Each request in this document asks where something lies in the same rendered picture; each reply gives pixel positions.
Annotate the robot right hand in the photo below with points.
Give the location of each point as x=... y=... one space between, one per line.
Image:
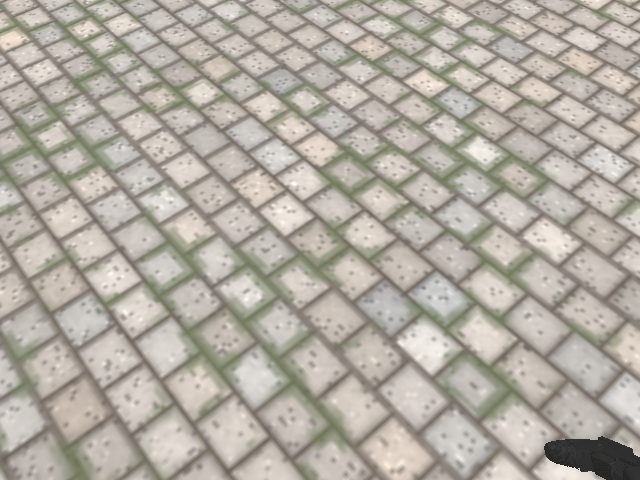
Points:
x=607 y=458

